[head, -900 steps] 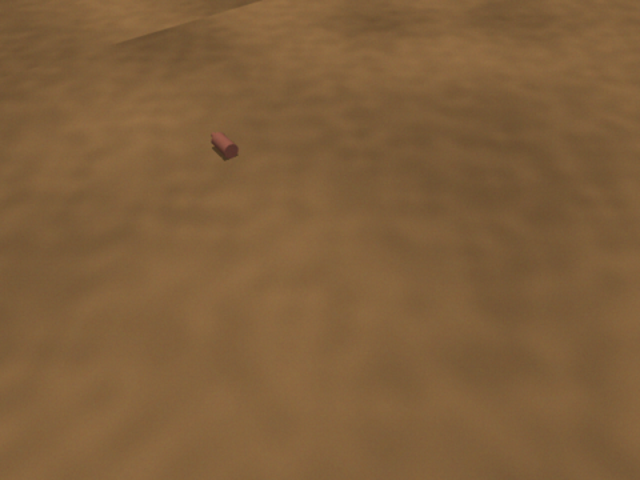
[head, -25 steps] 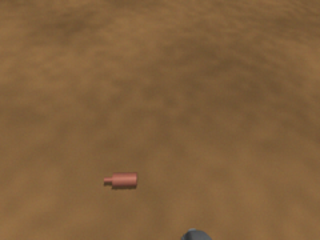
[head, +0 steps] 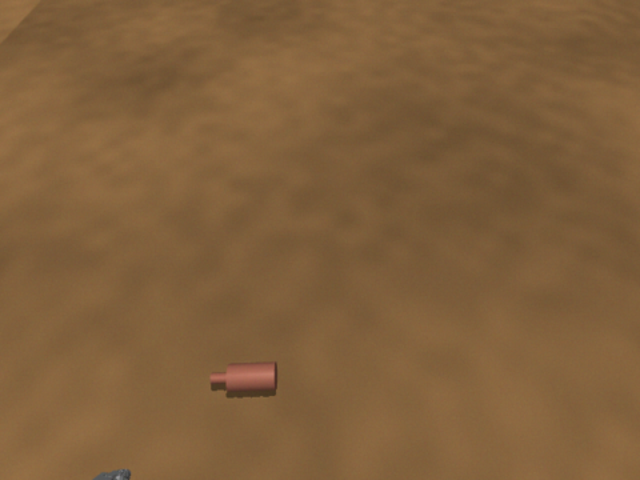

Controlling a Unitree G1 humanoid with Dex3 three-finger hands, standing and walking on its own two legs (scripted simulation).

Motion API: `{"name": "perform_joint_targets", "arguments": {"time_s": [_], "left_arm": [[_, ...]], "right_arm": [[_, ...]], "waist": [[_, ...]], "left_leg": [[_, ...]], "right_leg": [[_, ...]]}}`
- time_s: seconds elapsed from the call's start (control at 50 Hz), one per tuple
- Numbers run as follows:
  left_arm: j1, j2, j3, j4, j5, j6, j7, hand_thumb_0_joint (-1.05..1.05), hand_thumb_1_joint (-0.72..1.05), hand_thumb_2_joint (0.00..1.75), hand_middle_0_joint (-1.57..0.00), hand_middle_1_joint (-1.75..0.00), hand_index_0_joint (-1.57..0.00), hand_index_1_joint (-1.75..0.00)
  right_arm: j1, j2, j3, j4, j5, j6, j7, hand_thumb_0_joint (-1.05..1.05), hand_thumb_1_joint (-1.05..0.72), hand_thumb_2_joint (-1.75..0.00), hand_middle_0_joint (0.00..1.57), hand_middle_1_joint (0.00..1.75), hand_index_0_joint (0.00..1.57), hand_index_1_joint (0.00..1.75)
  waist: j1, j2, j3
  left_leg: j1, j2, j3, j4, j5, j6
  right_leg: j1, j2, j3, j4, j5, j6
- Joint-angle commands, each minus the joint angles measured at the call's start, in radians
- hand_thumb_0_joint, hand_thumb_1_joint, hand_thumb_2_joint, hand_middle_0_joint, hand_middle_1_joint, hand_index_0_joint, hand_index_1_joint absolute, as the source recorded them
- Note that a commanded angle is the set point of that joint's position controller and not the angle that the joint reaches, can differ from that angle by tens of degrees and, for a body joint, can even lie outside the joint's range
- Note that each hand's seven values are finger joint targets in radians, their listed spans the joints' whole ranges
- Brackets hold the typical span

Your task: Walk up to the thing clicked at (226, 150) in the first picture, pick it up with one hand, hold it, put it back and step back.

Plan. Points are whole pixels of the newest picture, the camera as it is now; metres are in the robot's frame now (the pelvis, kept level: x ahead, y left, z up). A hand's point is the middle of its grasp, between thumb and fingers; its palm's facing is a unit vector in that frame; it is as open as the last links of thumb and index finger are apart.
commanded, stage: walk up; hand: left
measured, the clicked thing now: (243, 377) +0.52 +0.28 -0.70
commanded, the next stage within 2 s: stand in 1.38 s
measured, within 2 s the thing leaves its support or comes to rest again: neither
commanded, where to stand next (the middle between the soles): +0.08 -0.02 m, yaw +1 degrees
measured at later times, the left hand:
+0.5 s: hand out of the picture +0.10 +0.25 -0.12, palm faces +0.01 -0.95 -0.31, open 7.4 cm
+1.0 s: hand out of the picture +0.08 +0.27 -0.12, palm faces +0.03 -0.95 -0.32, open 7.4 cm
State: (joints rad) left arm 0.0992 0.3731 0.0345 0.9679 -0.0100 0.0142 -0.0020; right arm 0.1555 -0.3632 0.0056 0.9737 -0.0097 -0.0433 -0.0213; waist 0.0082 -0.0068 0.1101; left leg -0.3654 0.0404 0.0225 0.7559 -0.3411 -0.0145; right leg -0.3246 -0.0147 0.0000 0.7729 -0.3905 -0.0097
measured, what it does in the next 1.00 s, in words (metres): stands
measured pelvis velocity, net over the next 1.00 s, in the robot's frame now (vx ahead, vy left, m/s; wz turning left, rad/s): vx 0.01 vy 0.02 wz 0.03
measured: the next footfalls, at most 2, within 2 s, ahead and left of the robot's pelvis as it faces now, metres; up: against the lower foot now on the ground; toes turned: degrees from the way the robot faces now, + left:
none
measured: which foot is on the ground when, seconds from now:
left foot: down 0.00-1.00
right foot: down 0.00-1.00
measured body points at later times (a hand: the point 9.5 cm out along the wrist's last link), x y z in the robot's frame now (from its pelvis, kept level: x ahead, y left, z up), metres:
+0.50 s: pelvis +0.00 +0.00 +0.03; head +0.02 +0.01 +0.48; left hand +0.10 +0.30 -0.10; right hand +0.09 -0.30 -0.10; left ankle +0.04 +0.14 -0.71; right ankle +0.01 -0.12 -0.71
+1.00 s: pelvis +0.01 +0.02 +0.04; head +0.02 +0.02 +0.49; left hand +0.08 +0.32 -0.10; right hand +0.12 -0.28 -0.09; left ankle +0.04 +0.14 -0.71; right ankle +0.01 -0.12 -0.71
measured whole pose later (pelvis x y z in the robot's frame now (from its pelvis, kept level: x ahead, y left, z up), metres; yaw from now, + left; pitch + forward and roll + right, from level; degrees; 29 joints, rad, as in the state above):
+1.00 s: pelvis +0.01 +0.02 +0.04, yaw +2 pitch -2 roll +0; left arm 0.07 0.35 0.02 1.17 0.00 0.00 -0.01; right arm 0.04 -0.34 0.00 1.15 -0.01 -0.02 0.00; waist 0.01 0.00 0.06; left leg -0.18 0.01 0.01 0.35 -0.14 0.00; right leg -0.11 -0.04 -0.02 0.33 -0.18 0.03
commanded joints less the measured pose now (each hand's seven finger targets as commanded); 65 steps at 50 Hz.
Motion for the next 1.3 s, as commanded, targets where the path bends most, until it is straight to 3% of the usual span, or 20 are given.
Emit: {"name": "perform_joint_targets", "arguments": {"time_s": [0.0,0.02,0.04,0.06,0.08,0.12,0.16,0.28,0.4,0.44,0.68,0.8,0.9,0.94,1.12,1.28], "left_arm": [[-0.048,0.267,0.054,-0.029,0.009,-0.042,0.008,0.00,0.90,0.90,-0.20,-0.30,-0.20,-0.30],[-0.098,0.257,0.046,-0.031,0.012,-0.042,0.006,0.00,0.90,0.90,-0.20,-0.30,-0.20,-0.30],[-0.106,0.231,0.039,-0.028,0.011,-0.043,0.006,0.00,0.90,0.90,-0.20,-0.30,-0.20,-0.30],[-0.095,0.208,0.029,-0.017,0.009,-0.043,0.005,0.00,0.90,0.90,-0.20,-0.30,-0.20,-0.30],[-0.077,0.199,0.027,0.000,0.009,-0.046,0.005,0.00,0.90,0.90,-0.20,-0.30,-0.20,-0.30],[-0.093,0.211,0.028,0.021,0.013,-0.049,0.004,0.00,0.90,0.90,-0.20,-0.30,-0.20,-0.30],[-0.118,0.215,0.028,0.030,0.013,-0.047,0.005,0.00,0.90,0.90,-0.20,-0.30,-0.20,-0.30],[-0.126,0.191,0.024,0.070,0.006,-0.040,0.002,0.00,0.90,0.90,-0.20,-0.30,-0.20,-0.30],[-0.137,0.192,0.024,0.098,0.006,-0.033,-0.004,0.00,0.90,0.90,-0.20,-0.30,-0.20,-0.30],[-0.135,0.188,0.025,0.106,0.008,-0.032,-0.006,0.00,0.90,0.90,-0.20,-0.30,-0.20,-0.30],[-0.102,0.176,0.022,0.129,0.005,-0.029,-0.006,0.00,0.90,0.90,-0.20,-0.30,-0.20,-0.30],[-0.097,0.172,0.016,0.137,0.008,-0.030,-0.003,0.00,0.90,0.90,-0.20,-0.30,-0.20,-0.30],[-0.083,0.168,0.013,0.143,0.011,-0.030,-0.003,0.00,0.90,0.90,-0.20,-0.30,-0.20,-0.30],[-0.082,0.171,0.015,0.146,0.014,-0.033,-0.003,0.00,0.90,0.90,-0.20,-0.30,-0.20,-0.30],[-0.069,0.174,0.017,0.143,0.015,-0.037,-0.001,0.00,0.90,0.90,-0.20,-0.30,-0.20,-0.30],[-0.050,0.173,0.021,0.139,0.017,-0.038,0.001,0.00,0.90,0.90,-0.20,-0.30,-0.20,-0.30]], "right_arm": [[-0.026,-0.226,-0.060,-0.037,0.016,-0.002,-0.004,0.00,-0.90,-0.90,0.20,0.30,0.20,0.30],[-0.008,-0.224,-0.061,-0.009,0.015,0.001,0.001,0.00,-0.90,-0.90,0.20,0.30,0.20,0.30],[-0.014,-0.227,-0.062,0.004,0.010,-0.001,0.005,0.00,-0.90,-0.90,0.20,0.30,0.20,0.30],[-0.045,-0.234,-0.062,0.009,0.010,-0.005,0.008,0.00,-0.90,-0.90,0.20,0.30,0.20,0.30],[-0.076,-0.230,-0.057,0.009,0.013,-0.007,0.011,0.00,-0.90,-0.90,0.20,0.30,0.20,0.30],[-0.087,-0.208,-0.047,0.023,0.015,-0.004,0.014,0.00,-0.90,-0.90,0.20,0.30,0.20,0.30],[-0.090,-0.207,-0.045,0.040,0.014,0.000,0.014,0.00,-0.90,-0.90,0.20,0.30,0.20,0.30],[-0.128,-0.210,-0.036,0.081,0.011,0.002,0.018,0.00,-0.90,-0.90,0.20,0.30,0.20,0.30],[-0.135,-0.210,-0.032,0.111,0.007,0.000,0.019,0.00,-0.90,-0.90,0.20,0.30,0.20,0.30],[-0.140,-0.216,-0.033,0.116,0.003,-0.002,0.018,0.00,-0.90,-0.90,0.20,0.30,0.20,0.30],[-0.143,-0.207,-0.040,0.109,0.006,-0.010,0.012,0.00,-0.90,-0.90,0.20,0.30,0.20,0.30],[-0.142,-0.205,-0.047,0.113,0.006,-0.003,0.012,0.00,-0.90,-0.90,0.20,0.30,0.20,0.30],[-0.157,-0.204,-0.049,0.111,0.005,0.002,0.015,0.00,-0.90,-0.90,0.20,0.30,0.20,0.30],[-0.154,-0.197,-0.049,0.113,0.005,0.002,0.016,0.00,-0.90,-0.90,0.20,0.30,0.20,0.30],[-0.153,-0.194,-0.045,0.112,0.006,0.004,0.019,0.00,-0.90,-0.90,0.20,0.30,0.20,0.30],[-0.148,-0.190,-0.045,0.108,0.008,0.006,0.018,0.00,-0.90,-0.90,0.20,0.30,0.20,0.30]], "waist": [[-0.032,-0.023,-0.094],[-0.056,-0.017,-0.092],[-0.054,-0.005,-0.114],[-0.038,0.003,-0.142],[-0.018,-0.002,-0.163],[-0.019,-0.072,-0.174],[-0.028,-0.092,-0.157],[-0.012,-0.045,-0.148],[-0.013,-0.011,-0.122],[-0.010,0.013,-0.131],[-0.004,0.034,-0.187],[-0.012,0.015,-0.183],[-0.010,0.026,-0.142],[-0.012,0.006,-0.154],[-0.012,0.014,-0.151],[-0.007,0.011,-0.176]], "left_leg": [[0.067,0.003,-0.058,-0.106,0.062,0.036],[0.136,0.014,-0.064,-0.160,0.035,0.034],[0.173,0.039,-0.097,-0.209,0.079,0.043],[0.195,0.060,-0.115,-0.234,0.123,0.058],[0.175,0.075,-0.118,-0.231,0.174,0.067],[0.167,0.061,-0.091,-0.237,0.217,0.059],[0.183,0.056,-0.087,-0.272,0.205,0.048],[0.198,0.066,-0.091,-0.347,0.232,0.038],[0.181,0.074,-0.109,-0.422,0.128,0.026],[0.157,0.086,-0.125,-0.451,0.108,0.030],[0.216,0.102,-0.119,-0.451,0.327,0.031],[0.238,0.103,-0.116,-0.456,0.329,0.034],[0.203,0.102,-0.133,-0.493,0.203,0.033],[0.225,0.102,-0.128,-0.484,0.237,0.033],[0.217,0.089,-0.126,-0.490,0.221,0.026],[0.243,0.092,-0.115,-0.471,0.290,0.030]], "right_leg": [[-0.050,-0.206,0.299,-0.338,0.148,-0.126],[-0.090,-0.202,0.277,-0.336,0.106,-0.115],[-0.081,-0.170,0.226,-0.323,0.109,-0.083],[-0.053,-0.132,0.173,-0.318,0.136,-0.054],[0.013,-0.115,0.142,-0.320,0.163,-0.045],[0.066,-0.124,0.146,-0.341,0.219,-0.041],[0.058,-0.133,0.147,-0.368,0.211,-0.037],[0.108,-0.121,0.120,-0.429,0.189,-0.022],[0.133,-0.120,0.113,-0.484,0.121,-0.020],[0.172,-0.112,0.095,-0.478,0.147,-0.018],[0.235,-0.115,0.062,-0.460,0.310,-0.002],[0.228,-0.117,0.055,-0.479,0.309,0.001],[0.214,-0.114,0.055,-0.497,0.248,0.004],[0.208,-0.113,0.055,-0.499,0.252,0.002],[0.221,-0.118,0.058,-0.510,0.270,0.006],[0.235,-0.120,0.051,-0.509,0.301,0.007]]}}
